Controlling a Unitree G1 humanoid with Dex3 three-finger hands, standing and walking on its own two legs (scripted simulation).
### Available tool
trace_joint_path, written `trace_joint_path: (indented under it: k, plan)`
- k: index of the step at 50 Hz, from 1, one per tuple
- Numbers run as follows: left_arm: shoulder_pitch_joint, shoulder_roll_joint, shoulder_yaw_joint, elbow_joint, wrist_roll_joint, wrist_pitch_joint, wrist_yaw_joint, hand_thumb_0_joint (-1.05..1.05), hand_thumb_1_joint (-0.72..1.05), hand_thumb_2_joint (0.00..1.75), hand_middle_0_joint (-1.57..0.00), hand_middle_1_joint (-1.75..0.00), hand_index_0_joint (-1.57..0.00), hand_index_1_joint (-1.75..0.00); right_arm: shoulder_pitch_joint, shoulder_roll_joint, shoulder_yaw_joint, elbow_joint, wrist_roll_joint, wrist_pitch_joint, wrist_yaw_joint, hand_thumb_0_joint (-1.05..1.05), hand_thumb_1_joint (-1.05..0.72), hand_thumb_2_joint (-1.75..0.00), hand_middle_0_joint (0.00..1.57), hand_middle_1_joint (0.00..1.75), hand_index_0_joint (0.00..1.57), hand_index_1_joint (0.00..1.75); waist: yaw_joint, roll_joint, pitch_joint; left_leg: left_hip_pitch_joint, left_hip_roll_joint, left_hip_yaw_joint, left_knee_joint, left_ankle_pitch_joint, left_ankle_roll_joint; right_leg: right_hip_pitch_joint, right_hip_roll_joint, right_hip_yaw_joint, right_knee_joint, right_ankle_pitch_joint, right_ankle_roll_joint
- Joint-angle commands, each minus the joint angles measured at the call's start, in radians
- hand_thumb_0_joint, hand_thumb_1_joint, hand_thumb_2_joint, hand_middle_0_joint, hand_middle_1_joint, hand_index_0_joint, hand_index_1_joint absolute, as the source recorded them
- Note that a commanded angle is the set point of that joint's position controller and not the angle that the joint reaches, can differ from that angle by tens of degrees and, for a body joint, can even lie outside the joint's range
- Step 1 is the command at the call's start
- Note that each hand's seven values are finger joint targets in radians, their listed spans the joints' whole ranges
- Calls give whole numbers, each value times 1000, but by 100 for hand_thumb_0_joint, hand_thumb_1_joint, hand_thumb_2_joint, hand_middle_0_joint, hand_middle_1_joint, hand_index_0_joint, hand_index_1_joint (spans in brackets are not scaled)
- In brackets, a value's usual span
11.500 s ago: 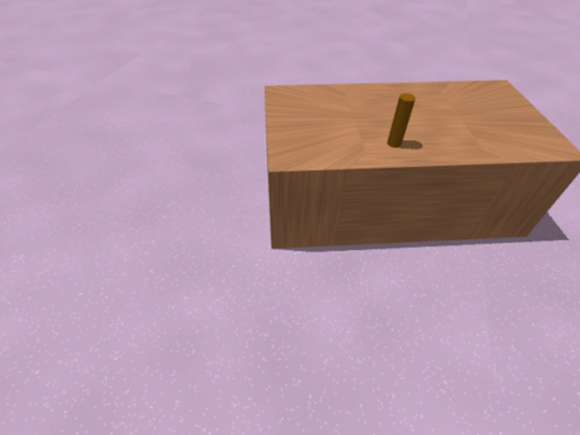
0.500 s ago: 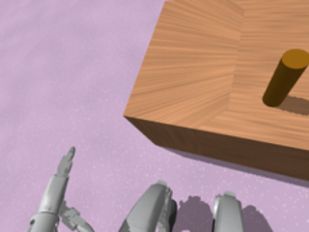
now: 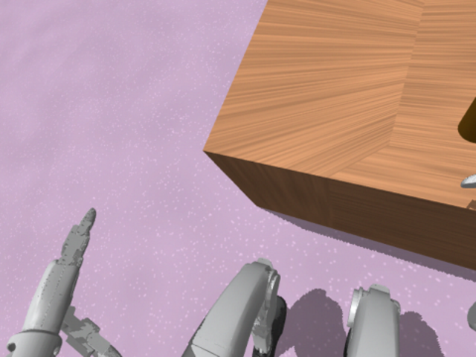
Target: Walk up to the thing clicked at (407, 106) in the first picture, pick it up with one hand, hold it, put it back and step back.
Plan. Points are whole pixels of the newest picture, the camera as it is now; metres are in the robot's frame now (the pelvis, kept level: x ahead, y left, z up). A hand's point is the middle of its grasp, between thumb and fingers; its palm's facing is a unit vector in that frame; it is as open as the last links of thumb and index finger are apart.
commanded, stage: close in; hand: right
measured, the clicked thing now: out of the picture +0.55 -0.26 -0.02
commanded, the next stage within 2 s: rest palm in 0.16 s
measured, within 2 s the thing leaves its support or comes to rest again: leaves its support in 1.66 s
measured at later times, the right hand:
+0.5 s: hand out of the picture +0.51 -0.24 -0.05, palm faces +0.27 +0.96 +0.01, open 17.5 cm
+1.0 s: hand out of the picture +0.53 -0.24 -0.05, palm faces +0.30 +0.95 +0.01, open 15.0 cm
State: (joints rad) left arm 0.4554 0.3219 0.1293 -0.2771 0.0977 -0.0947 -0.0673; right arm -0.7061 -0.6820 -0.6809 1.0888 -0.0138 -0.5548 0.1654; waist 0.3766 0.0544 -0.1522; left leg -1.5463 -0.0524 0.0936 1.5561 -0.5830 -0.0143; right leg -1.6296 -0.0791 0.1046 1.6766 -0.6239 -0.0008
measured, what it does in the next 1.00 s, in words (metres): stands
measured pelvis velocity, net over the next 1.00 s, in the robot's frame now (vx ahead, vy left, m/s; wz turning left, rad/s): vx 0.01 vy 0.01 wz -0.01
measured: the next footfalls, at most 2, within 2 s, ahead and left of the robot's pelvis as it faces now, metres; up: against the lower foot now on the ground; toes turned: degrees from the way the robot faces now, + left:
none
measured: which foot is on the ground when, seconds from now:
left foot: down 0.00-1.00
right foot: down 0.00-1.00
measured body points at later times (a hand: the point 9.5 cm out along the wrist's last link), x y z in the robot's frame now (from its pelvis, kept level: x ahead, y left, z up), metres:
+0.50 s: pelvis +0.00 +0.01 +0.00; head +0.20 -0.09 +0.39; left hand +0.19 +0.25 +0.12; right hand +0.49 -0.29 -0.05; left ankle +0.07 +0.13 -0.53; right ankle +0.05 -0.11 -0.53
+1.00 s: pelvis +0.01 +0.01 +0.00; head +0.21 -0.09 +0.39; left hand +0.19 +0.26 +0.12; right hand +0.51 -0.29 -0.05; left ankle +0.07 +0.13 -0.53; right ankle +0.05 -0.11 -0.53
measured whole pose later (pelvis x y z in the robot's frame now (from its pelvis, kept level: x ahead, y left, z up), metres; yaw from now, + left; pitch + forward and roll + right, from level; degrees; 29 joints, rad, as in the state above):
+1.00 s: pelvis +0.01 +0.01 +0.00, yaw +0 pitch +33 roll +7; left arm 0.47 0.34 0.15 -0.42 0.08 -0.06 -0.08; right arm -0.77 -0.64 -0.64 1.11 -0.06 -0.55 0.04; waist 0.40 0.05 -0.15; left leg -1.57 -0.06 0.07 1.58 -0.60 -0.01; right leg -1.63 -0.08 0.08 1.67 -0.63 0.01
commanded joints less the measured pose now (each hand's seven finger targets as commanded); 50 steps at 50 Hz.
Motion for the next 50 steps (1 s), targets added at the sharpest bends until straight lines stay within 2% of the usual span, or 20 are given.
trace_joint_path:
  k: [1, 3, 5, 8, 10, 13, 17, 21, 25, 27, 28, 29, 31, 33, 34, 35, 36, 39, 42, 50]
  plan:
    - [30, 207, 139, -285, -8, -36, 24, 0, -55, 5, -4, -5, -4, -5, -281, -236, -3, -165, 9, -65, -32, 0, 60, -2, 4, 5, 5, 5, -45, -423, -587, 266, -18, -12, -148, 275, 49, 581, 9, 8, -216, 359, 6]
    - [52, 229, 170, -282, -17, -26, 27, 0, -56, 6, -5, -5, -4, -5, -214, -189, 2, -78, 20, -58, -45, 0, 61, -3, 3, 5, 4, 5, -36, -335, -522, 300, -23, -13, -172, 275, 43, 483, 19, 5, -225, 298, -10]
    - [59, 232, 168, -334, -23, -26, 28, 0, -56, 6, -5, -5, -4, -5, -228, -216, -23, -122, 21, -61, -54, 0, 61, -3, 3, 5, 4, 5, -32, -304, -559, 347, -22, -24, -179, 276, 39, 461, 22, -1, -228, 275, -15]
    - [117, 175, 142, -286, -28, -22, 20, 0, -55, 5, -5, -5, -4, -5, -235, -175, -7, -84, 22, -65, -58, 0, 61, -3, 3, 5, 4, 5, -26, -283, -497, 335, -21, -42, -194, 247, 34, 416, 22, -15, -215, 231, -22]
    - [112, 155, 131, -257, -30, -28, 19, 0, -54, 4, -4, -5, -5, -5, -278, -185, -4, -127, 16, -82, -66, 0, 60, -3, 3, 5, 4, 5, -40, -322, -480, 294, -19, -42, -175, 223, 40, 420, 25, -17, -219, 222, -16]
    - [75, 184, 165, -275, -27, -35, 23, 0, -53, 4, -5, -5, -5, -5, -322, -181, 28, -139, -7, -102, -79, 0, 57, -3, 4, 5, 4, 5, -22, -368, -462, 233, -18, -30, -164, 168, 48, 480, 21, -14, -242, 188, -6]
    - [58, 186, 163, -313, -20, -46, 30, 0, -61, 9, -5, -4, -3, -6, -404, -169, 66, -191, -22, -122, -94, 0, 53, -1, 7, 3, 7, 3, 1, -412, -489, 227, -14, -37, -179, 149, 44, 532, 18, -12, -243, 159, -2]
    - [104, 175, 142, -289, -16, -43, 28, 0, -57, 7, -5, -5, -4, -6, -397, -181, 80, -172, -31, -109, -90, 0, 55, 0, 17, 2, 16, 2, -14, -470, -538, 217, -16, -29, -164, 188, 49, 589, 19, -8, -244, 239, 7]
    - [104, 173, 129, -252, -10, -37, 20, 0, -57, 7, -5, -5, -4, -6, -387, -195, 46, -146, -19, -91, -97, 0, 57, 0, 25, 4, 24, 4, -20, -455, -526, 194, -18, -21, -138, 240, 47, 567, 15, -3, -214, 324, 4]
    - [85, 202, 163, -288, -15, -35, 20, 0, -58, 7, -5, -5, -4, -6, -408, -250, 2, -183, -15, -89, -112, 0, 58, 0, 31, 8, 30, 9, -28, -460, -551, 203, -17, -23, -139, 234, 49, 583, 14, -3, -218, 323, 3]
    - [66, 206, 168, -290, -9, -33, 17, 0, -58, 7, -5, -5, -4, -6, -374, -185, 37, -126, -20, -80, -111, 0, 58, 0, 35, 10, 34, 10, -15, -430, -554, 214, -20, -18, -136, 253, 46, 571, 15, 0, -212, 339, 0]
    - [70, 197, 157, -302, -9, -33, 13, 0, -58, 7, -5, -5, -4, -6, -382, -177, 36, -136, -19, -80, -115, 0, 58, 0, 36, 12, 35, 12, -16, -416, -577, 229, -23, -21, -137, 276, 44, 562, 14, 0, -203, 358, -5]
    - [86, 177, 141, -290, -10, -27, 11, 0, -58, 8, -5, -5, -3, -6, -399, -213, 13, -155, -29, -80, -120, 0, 59, 0, 39, 14, 38, 14, -18, -411, -582, 240, -22, -25, -135, 302, 40, 543, 14, -3, -190, 377, -9]
    - [74, 193, 158, -321, -15, -24, 11, 0, -57, 7, -5, -5, -4, -6, -383, -170, 53, -114, -42, -71, -111, 0, 57, 0, 36, 11, 35, 11, 5, -393, -596, 246, -21, -18, -132, 299, 41, 553, 17, 3, -195, 377, -7]
    - [79, 207, 167, -335, -16, -21, 13, 0, -58, 7, -4, -5, -3, -6, -411, -212, 30, -163, -45, -74, -114, 0, 56, 0, 38, 13, 36, 13, 4, -406, -614, 254, -20, -19, -136, 298, 42, 568, 17, 4, -198, 377, -7]
    - [80, 215, 179, -331, -17, -20, 14, 0, -57, 7, -4, -5, -3, -6, -408, -187, 59, -159, -51, -65, -108, 0, 57, 0, 37, 15, 36, 15, 0, -421, -650, 253, -21, -18, -134, 314, 42, 599, 16, 4, -196, 402, -6]
    - [90, 203, 165, -316, -14, -15, 14, 0, -57, 7, -4, -5, -3, -6, -428, -224, 33, -174, -51, -65, -112, 0, 55, 0, 38, 17, 38, 17, -3, -434, -617, 236, -21, -19, -136, 303, 42, 586, 15, 3, -191, 392, -7]
    - [96, 186, 158, -252, -22, -10, 10, 0, -58, 8, -4, -5, -3, -6, -365, -127, 66, -60, -33, -48, -108, 0, 54, -6, 43, 24, 43, 24, 9, -390, -515, 194, -23, -6, -126, 281, 45, 527, 15, 7, -201, 373, -5]
    - [85, 204, 176, -299, -23, -12, 11, 0, -58, 7, -4, -5, -3, -6, -405, -224, 22, -136, -46, -55, -122, 0, 54, -12, 50, 31, 50, 31, -7, -402, -579, 216, -23, -18, -128, 293, 43, 550, 14, 0, -185, 385, -8]
    - [102, 187, 169, -270, -25, -14, 9, 0, -56, 7, -4, -4, -3, -5, -414, -201, 60, -243, -43, -69, -116, 0, 38, -31, 76, 54, 76, 55, -24, -507, -627, 216, -21, -20, -137, 284, 49, 662, 13, -4, -213, 425, 5]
